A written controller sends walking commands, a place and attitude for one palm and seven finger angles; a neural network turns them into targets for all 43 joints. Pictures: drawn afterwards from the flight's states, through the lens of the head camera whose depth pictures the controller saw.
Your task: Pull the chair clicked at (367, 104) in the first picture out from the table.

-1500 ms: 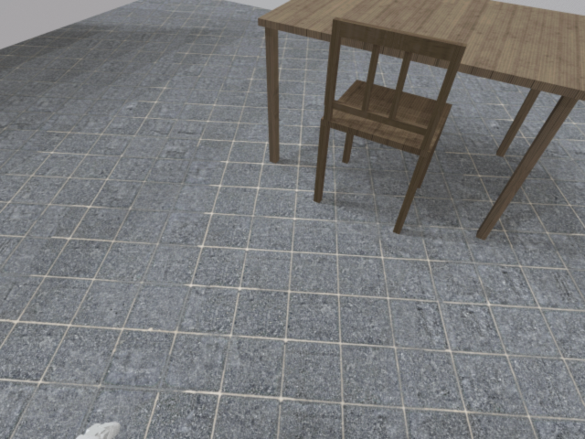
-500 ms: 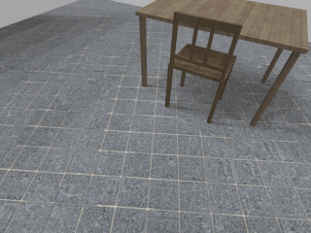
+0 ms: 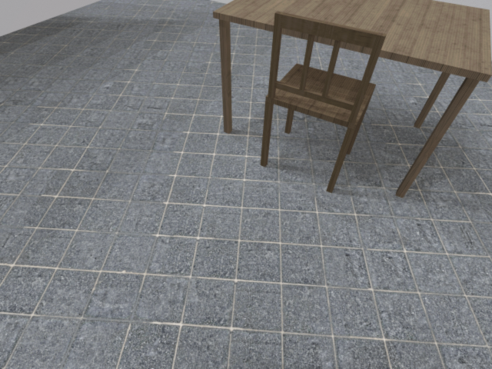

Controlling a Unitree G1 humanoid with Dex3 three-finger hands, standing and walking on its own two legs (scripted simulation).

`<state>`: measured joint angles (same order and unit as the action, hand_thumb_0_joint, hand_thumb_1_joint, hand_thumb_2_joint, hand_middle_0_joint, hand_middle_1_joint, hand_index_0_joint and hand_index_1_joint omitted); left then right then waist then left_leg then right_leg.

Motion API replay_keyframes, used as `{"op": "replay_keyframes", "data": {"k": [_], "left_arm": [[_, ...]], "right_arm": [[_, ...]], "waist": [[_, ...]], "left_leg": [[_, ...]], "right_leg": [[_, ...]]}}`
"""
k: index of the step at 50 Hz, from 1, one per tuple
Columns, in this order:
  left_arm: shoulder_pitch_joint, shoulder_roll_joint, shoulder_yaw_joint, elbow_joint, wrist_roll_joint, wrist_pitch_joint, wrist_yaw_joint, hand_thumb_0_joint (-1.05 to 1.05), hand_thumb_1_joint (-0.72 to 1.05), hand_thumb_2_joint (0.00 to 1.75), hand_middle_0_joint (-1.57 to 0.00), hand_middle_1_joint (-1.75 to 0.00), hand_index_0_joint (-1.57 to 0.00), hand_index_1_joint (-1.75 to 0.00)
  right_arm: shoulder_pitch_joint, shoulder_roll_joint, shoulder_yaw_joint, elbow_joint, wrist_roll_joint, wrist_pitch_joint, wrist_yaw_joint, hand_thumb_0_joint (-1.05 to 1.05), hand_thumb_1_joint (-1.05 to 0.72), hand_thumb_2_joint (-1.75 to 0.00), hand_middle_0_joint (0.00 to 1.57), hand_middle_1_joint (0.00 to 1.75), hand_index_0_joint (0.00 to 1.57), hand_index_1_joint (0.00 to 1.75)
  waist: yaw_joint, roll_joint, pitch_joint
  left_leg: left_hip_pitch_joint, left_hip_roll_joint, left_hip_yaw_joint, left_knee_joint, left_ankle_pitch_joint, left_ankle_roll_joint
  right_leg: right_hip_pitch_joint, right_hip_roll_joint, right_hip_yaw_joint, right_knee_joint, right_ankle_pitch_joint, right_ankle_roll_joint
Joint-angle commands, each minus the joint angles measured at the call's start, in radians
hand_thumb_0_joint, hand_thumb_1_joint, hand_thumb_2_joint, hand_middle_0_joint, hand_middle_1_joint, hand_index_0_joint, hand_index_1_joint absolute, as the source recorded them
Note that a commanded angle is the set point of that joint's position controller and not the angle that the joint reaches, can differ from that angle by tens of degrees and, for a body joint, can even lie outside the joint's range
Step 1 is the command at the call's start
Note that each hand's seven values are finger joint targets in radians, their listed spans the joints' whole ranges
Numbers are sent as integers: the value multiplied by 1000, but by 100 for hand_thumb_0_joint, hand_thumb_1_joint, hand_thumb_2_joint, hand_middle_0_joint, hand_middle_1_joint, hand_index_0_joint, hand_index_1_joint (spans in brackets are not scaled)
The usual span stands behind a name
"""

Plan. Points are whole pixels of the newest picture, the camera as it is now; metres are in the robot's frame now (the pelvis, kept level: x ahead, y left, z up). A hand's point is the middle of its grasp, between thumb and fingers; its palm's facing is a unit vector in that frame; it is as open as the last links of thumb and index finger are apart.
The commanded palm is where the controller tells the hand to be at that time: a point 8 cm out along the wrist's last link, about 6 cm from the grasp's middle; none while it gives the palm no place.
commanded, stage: walk to a spot facing it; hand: left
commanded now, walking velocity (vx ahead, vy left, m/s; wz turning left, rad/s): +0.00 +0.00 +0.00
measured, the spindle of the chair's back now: (306, 63) +1.27 -0.18 -0.11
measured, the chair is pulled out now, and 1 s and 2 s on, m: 0.00 0.00 0.00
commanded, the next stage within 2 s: turn to face it in 1.14 s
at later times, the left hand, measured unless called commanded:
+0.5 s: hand out of the picture +0.10 +0.20 -0.19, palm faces -0.05 -0.99 -0.14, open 7.4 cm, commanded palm none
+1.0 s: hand (187, 278) +0.34 +0.16 -0.18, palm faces +0.03 -0.98 -0.19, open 7.2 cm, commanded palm none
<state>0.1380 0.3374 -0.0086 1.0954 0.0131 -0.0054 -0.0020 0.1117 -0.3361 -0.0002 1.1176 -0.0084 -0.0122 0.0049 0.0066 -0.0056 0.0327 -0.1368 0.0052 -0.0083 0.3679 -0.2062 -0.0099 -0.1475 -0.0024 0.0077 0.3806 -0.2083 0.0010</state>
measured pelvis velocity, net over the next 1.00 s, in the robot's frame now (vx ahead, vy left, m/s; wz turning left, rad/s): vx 0.31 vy -0.03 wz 0.00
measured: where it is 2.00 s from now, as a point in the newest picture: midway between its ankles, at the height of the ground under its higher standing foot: (250, 285)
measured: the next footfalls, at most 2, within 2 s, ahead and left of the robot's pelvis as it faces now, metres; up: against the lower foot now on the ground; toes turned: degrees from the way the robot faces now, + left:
right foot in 0.70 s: +0.34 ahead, -0.13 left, +0.00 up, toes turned -11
left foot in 1.14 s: +0.50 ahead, +0.11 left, +0.00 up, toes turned +11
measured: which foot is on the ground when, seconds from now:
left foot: down 0.00-0.70, up 0.72-1.00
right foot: down 0.00-0.34, up 0.36-0.68, down 0.70-1.00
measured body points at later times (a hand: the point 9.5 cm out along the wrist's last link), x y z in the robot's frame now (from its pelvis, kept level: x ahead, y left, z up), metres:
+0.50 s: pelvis +0.10 +0.02 -0.01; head +0.12 +0.04 +0.44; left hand +0.10 +0.25 -0.18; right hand +0.01 -0.20 -0.15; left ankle +0.00 +0.13 -0.75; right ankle +0.08 -0.10 -0.68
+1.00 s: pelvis +0.31 -0.03 -0.01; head +0.31 -0.01 +0.44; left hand +0.34 +0.21 -0.17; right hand +0.36 -0.26 -0.15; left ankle +0.39 +0.10 -0.69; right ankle +0.30 -0.12 -0.75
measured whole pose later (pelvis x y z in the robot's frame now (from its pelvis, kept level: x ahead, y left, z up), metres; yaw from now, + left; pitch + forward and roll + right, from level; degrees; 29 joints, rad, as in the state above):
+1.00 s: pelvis +0.31 -0.03 -0.01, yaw +0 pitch -1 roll -2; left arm 0.28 0.19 0.05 1.08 0.03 -0.06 0.01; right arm 0.22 -0.16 -0.07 1.03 -0.02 -0.02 0.02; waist -0.02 0.01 0.00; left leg -0.56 0.15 0.08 0.95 -0.21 -0.02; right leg -0.15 0.00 -0.20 0.42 -0.25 -0.04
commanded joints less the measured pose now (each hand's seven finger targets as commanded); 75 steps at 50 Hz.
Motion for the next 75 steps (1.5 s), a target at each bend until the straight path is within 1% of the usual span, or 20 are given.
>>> {"op": "replay_keyframes", "data": {"k": [1,8,14,15,17,18,21,29,33,34,35,36,38,42,53,56,58,59,65,75], "left_arm": [[-38,207,42,-67,-3,-23,13,0,90,90,-20,-30,-20,-30],[98,111,36,-38,9,15,-1,0,90,90,-20,-30,-20,-30],[153,96,64,-59,2,-10,0,0,90,90,-20,-30,-20,-30],[135,71,62,-65,1,-12,-2,0,90,90,-20,-30,-20,-30],[80,-24,47,-102,5,-18,-9,0,90,90,-20,-30,-20,-30],[-11,-24,44,-144,12,-29,-3,0,90,90,-20,-30,-20,-30],[-20,-41,55,-135,9,-46,-12,0,90,90,-20,-30,-20,-30],[-70,-131,47,-161,0,-27,-38,0,90,90,-20,-30,-20,-30],[239,-63,79,-67,11,-39,-21,0,90,90,-20,-30,-20,-30],[373,13,100,-31,22,-56,-10,0,90,90,-20,-30,-20,-30],[453,113,125,-20,17,-60,7,0,90,90,-20,-30,-20,-30],[420,129,130,-15,-3,-52,9,0,90,90,-20,-30,-20,-30],[231,45,104,-63,-1,-48,11,0,90,90,-20,-30,-20,-30],[124,-57,71,-75,13,-66,15,0,90,90,-20,-30,-20,-30],[237,-13,77,-45,18,-75,11,0,90,90,-20,-30,-20,-30],[248,-18,78,-39,11,-69,12,0,90,90,-20,-30,-20,-30],[258,-101,60,-84,-4,-70,-4,0,90,90,-20,-30,-20,-30],[196,-64,65,-106,5,-70,1,0,90,90,-20,-30,-20,-30],[246,-153,62,-29,11,-23,2,0,90,90,-20,-30,-20,-30],[79,-136,85,-127,9,28,-9,0,90,90,-20,-30,-20,-30]], "right_arm": [[-46,-208,-34,-66,2,-22,-17,0,-90,-90,20,30,20,30],[56,-65,-10,-46,-19,11,-3,0,-90,-90,20,30,20,30],[157,-9,-21,-62,-10,-24,-5,0,-90,-90,20,30,20,30],[201,-13,-24,-46,-8,-30,-6,0,-90,-90,20,30,20,30],[384,-103,-56,10,-20,-41,-15,0,-90,-90,20,30,20,30],[470,-89,-57,34,-20,-46,-26,0,-90,-90,20,30,20,30],[465,-12,-40,32,-16,-66,-41,0,-90,-90,20,30,20,30],[428,40,-41,50,-11,-78,-46,0,-90,-90,20,30,20,30],[381,8,-54,52,0,-77,-43,0,-90,-90,20,30,20,30],[400,39,-50,47,6,-76,-31,0,-90,-90,20,30,20,30],[464,105,-41,19,17,-76,-27,0,-90,-90,20,30,20,30],[384,100,-46,-2,14,-69,-28,0,-90,-90,20,30,20,30],[280,116,-52,-24,2,-60,-16,0,-90,-90,20,30,20,30],[358,177,-51,-8,-20,-13,-9,0,-90,-90,20,30,20,30],[71,146,-57,-158,-13,-32,33,0,-90,-90,20,30,20,30],[225,98,-69,-115,-20,-51,22,0,-90,-90,20,30,20,30],[465,-89,-110,-57,-24,-58,-3,0,-90,-90,20,30,20,30],[458,-78,-99,-52,-16,-46,-14,0,-90,-90,20,30,20,30],[240,90,-51,-81,-10,-80,-39,0,-90,-90,20,30,20,30],[228,40,-69,-76,-14,-38,-44,0,-90,-90,20,30,20,30]], "waist": [[-5,-1,-83],[13,-80,78],[-21,-87,71],[-40,-38,65],[-103,298,79],[-134,274,149],[-97,102,127],[-42,162,123],[112,88,-41],[162,-35,-136],[154,-266,-271],[148,-195,-216],[83,-81,13],[-45,-50,48],[13,-64,92],[-61,56,2],[-125,424,-142],[-129,269,-125],[3,56,-26],[-20,139,44]], "left_leg": [[25,116,-88,-46,175,34],[-168,43,-32,41,-329,20],[-124,43,49,133,-171,27],[-39,60,20,83,-161,38],[171,307,-325,-119,-126,154],[231,375,-426,-169,48,206],[295,372,-293,-92,442,233],[121,219,16,-157,484,144],[46,201,88,214,676,93],[-134,149,99,483,431,59],[-358,4,108,842,-270,23],[-420,29,-1,1012,-349,53],[-464,121,-3,1035,-196,56],[-343,154,20,856,-101,21],[-341,117,118,325,-22,14],[-39,62,150,149,-2,35],[322,426,-398,-64,112,195],[307,460,-417,-79,138,248],[14,302,32,-94,543,127],[44,331,180,-40,518,136]], "right_leg": [[23,-121,95,-51,178,-30],[-74,-126,188,-123,-438,-55],[-83,-192,227,-82,-290,-134],[-141,-139,159,-3,-232,-112],[-421,24,-88,425,-230,-28],[-582,11,-49,579,-345,-23],[-644,-85,-4,708,-276,-21],[-338,-38,-171,321,-15,-30],[90,9,-165,196,82,-79],[326,-114,-27,154,45,-123],[476,-426,437,27,-6,-235],[363,-479,562,-107,-148,-269],[33,-420,426,-180,-351,-222],[-215,-307,83,-198,-136,-144],[-44,-298,-32,-177,-47,-143],[-67,-239,-126,103,145,-100],[-450,-12,-211,692,-365,5],[-513,-45,-93,835,-374,-14],[-394,-114,-26,812,-86,22],[-367,-90,-99,447,-43,29]]}}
